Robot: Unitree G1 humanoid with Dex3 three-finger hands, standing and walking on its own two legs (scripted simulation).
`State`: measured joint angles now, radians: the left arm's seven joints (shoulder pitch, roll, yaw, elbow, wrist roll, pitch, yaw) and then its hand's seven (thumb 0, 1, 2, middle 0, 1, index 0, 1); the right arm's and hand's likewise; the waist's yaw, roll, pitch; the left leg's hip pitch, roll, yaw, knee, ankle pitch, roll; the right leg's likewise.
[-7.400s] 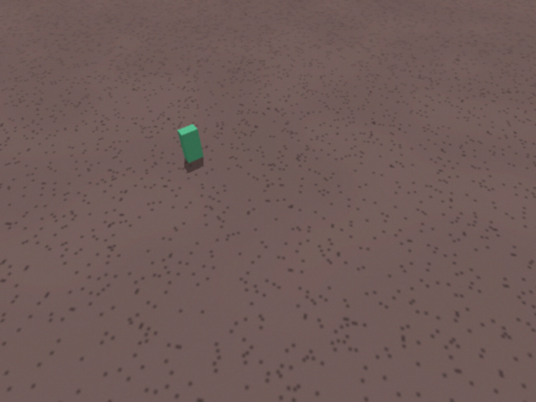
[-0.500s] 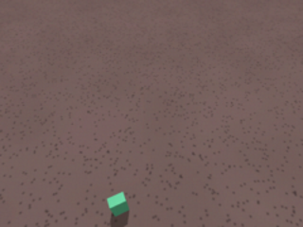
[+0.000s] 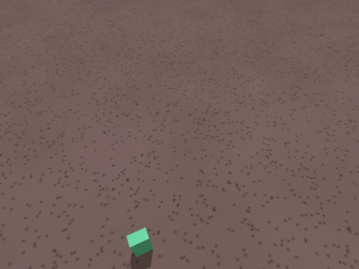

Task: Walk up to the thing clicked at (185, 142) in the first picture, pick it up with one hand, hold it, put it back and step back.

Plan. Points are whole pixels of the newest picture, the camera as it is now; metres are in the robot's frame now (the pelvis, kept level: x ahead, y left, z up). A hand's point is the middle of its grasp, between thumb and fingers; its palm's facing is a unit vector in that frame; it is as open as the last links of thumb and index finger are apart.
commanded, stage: stand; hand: left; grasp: from the side
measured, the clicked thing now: (140, 242) +0.34 +0.22 -0.69
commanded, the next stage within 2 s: go down in 0.26 s
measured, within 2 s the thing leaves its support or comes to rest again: neither
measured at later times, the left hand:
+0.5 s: hand out of the picture +0.11 +0.25 -0.16, palm faces +0.05 -0.94 -0.33, open 8.7 cm
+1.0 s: hand out of the picture +0.14 +0.32 -0.25, palm faces +0.14 -0.95 -0.27, open 17.0 cm
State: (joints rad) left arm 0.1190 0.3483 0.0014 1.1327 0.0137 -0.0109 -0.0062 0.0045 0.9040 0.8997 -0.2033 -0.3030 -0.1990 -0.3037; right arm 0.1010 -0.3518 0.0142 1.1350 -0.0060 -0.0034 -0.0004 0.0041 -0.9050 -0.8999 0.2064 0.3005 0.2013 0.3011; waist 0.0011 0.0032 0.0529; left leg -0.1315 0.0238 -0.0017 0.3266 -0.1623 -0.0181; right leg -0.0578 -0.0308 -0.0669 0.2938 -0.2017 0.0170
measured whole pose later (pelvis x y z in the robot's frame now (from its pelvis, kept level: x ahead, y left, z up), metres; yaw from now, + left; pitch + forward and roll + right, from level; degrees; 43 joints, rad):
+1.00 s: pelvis -0.04 +0.01 -0.14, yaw -3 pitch +22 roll -3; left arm 0.13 0.42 0.45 0.73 -0.04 -0.17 -0.27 0.00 -0.46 0.04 -0.10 -0.07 -0.10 -0.07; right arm 0.15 -0.27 -0.05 0.62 0.01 -0.11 -0.03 0.01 -0.94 -0.91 0.20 0.30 0.20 0.30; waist 0.00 -0.02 -0.11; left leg -1.19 0.06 -0.02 1.36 -0.55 -0.01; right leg -1.12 -0.02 -0.04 1.33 -0.59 0.01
